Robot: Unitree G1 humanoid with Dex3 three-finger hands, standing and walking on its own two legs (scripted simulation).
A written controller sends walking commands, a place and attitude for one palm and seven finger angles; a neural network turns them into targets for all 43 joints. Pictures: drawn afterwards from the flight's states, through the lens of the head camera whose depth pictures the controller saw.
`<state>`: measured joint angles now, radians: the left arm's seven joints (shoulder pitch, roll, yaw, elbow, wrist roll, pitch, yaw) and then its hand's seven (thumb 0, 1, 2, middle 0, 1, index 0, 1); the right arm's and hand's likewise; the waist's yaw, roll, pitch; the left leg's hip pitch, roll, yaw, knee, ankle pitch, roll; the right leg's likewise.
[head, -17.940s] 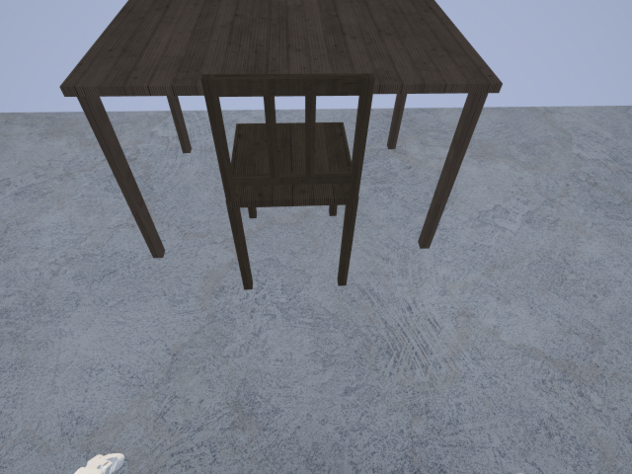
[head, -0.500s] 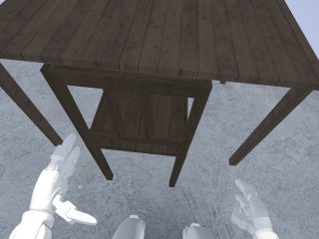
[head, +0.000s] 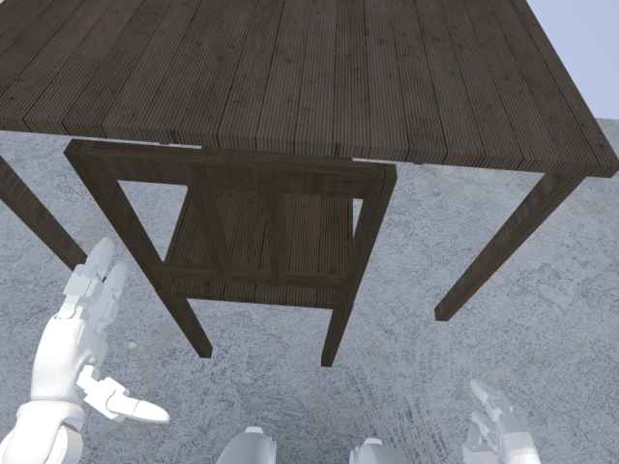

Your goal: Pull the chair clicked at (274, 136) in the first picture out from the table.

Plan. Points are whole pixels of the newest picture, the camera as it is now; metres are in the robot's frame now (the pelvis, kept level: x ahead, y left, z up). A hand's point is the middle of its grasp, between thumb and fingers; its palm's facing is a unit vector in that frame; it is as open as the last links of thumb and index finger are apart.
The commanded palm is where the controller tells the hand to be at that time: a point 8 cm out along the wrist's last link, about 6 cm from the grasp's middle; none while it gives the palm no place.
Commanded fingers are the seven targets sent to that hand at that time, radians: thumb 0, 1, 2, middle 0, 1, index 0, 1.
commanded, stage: raise the hand toward the chair's back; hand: left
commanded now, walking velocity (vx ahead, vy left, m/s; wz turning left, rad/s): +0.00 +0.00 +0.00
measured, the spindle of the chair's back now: (213, 232) +0.44 +0.17 -0.02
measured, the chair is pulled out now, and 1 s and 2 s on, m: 0.00 0.00 0.00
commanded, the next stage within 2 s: aim the fingers beside a spindle in 0.22 s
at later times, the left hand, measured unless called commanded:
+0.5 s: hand (158, 353) +0.24 +0.19 +0.02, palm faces -0.04 -1.00 -0.04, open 16.9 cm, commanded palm +0.23 +0.25 +0.04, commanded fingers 0.00 -0.50 0.30 -0.06 -0.08 -0.06 -0.08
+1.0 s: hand (168, 328) +0.28 +0.19 +0.02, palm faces -0.01 -1.00 -0.05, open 16.9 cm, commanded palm +0.26 +0.24 +0.02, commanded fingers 0.00 -0.50 0.30 -0.06 -0.08 -0.06 -0.08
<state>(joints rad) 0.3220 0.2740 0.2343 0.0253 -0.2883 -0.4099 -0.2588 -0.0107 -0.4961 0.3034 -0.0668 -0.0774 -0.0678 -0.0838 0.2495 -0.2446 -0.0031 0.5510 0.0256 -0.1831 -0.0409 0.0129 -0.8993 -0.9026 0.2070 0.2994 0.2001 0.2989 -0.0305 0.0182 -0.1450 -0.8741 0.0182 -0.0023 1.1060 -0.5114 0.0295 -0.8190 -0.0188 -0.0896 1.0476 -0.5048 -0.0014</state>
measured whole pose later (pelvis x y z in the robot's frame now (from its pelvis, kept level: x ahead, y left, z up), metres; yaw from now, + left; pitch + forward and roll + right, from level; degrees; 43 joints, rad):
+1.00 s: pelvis +0.00 -0.01 -0.02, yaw +0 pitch +19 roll -2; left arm 0.14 0.27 0.23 0.20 -0.28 -0.44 -0.28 -0.01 -0.50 0.30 -0.06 -0.08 -0.07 -0.08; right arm 0.21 -0.25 0.00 0.57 0.02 -0.17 -0.03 0.01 -0.90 -0.90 0.21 0.30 0.20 0.30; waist -0.03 0.02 -0.14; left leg -0.99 0.02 -0.01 1.19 -0.54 0.01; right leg -0.94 -0.01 -0.10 1.15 -0.54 -0.02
